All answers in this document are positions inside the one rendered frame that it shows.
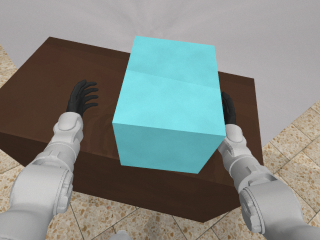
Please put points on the robot left forearm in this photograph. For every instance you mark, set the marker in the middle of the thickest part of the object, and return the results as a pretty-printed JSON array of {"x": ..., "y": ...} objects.
[{"x": 62, "y": 150}]

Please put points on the left robot hand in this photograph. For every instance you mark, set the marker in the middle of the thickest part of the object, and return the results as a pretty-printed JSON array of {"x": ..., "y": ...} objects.
[{"x": 77, "y": 100}]

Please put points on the pedestal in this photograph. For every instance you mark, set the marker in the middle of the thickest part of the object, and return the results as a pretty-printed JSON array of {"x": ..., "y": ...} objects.
[{"x": 37, "y": 94}]

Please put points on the robot left shin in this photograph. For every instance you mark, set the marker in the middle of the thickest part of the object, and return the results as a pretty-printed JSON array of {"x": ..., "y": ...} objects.
[{"x": 121, "y": 232}]

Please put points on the right robot upper arm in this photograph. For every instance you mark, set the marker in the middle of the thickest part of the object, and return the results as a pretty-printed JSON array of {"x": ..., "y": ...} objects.
[{"x": 271, "y": 210}]

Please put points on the right robot hand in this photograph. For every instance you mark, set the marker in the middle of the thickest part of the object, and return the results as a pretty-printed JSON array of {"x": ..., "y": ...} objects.
[{"x": 228, "y": 109}]

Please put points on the left robot upper arm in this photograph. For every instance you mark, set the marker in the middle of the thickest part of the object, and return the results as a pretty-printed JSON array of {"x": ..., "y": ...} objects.
[{"x": 40, "y": 194}]

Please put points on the robot right forearm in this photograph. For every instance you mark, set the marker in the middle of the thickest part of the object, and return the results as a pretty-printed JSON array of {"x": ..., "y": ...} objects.
[{"x": 242, "y": 166}]

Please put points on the carton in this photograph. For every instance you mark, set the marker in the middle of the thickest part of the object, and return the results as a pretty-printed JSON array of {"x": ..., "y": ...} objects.
[{"x": 169, "y": 114}]

